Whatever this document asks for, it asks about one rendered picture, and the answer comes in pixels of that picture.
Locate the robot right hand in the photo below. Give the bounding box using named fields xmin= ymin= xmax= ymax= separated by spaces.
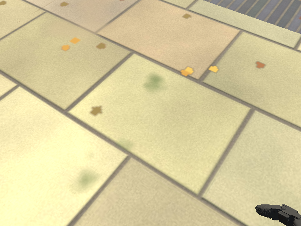
xmin=255 ymin=204 xmax=301 ymax=226

